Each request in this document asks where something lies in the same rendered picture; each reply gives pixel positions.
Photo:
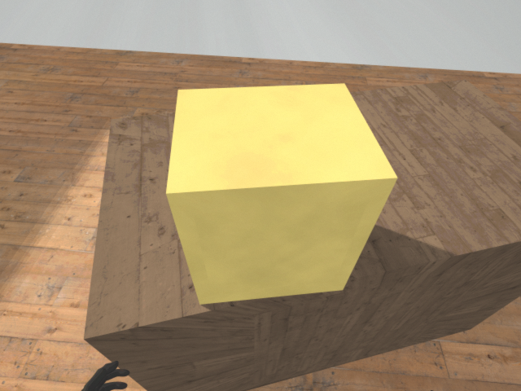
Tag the carton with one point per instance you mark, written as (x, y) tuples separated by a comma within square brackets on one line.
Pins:
[(274, 190)]

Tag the pedestal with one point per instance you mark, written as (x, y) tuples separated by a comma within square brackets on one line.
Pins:
[(443, 256)]

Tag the left robot hand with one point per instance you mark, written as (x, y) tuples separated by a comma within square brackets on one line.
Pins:
[(107, 372)]

